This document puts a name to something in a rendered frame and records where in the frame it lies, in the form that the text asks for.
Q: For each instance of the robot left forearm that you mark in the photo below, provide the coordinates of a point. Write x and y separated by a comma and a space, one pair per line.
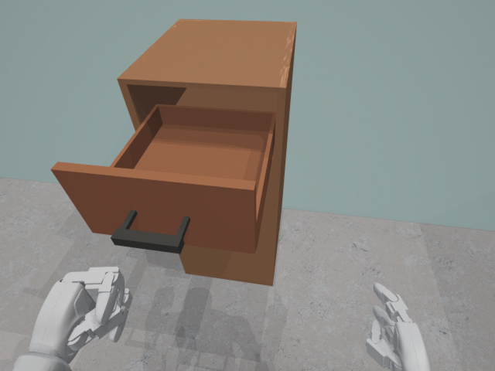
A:
34, 361

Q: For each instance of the robot right hand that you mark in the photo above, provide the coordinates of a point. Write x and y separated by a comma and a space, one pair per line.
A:
401, 332

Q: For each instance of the robot left hand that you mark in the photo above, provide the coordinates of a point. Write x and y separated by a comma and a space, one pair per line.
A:
97, 295

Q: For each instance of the cabinet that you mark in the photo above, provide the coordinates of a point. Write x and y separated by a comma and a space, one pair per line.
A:
231, 64

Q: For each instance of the drawer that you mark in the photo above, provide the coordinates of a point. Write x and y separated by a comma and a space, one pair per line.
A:
211, 164

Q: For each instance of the handle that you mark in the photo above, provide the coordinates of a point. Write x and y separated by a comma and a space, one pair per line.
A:
150, 241

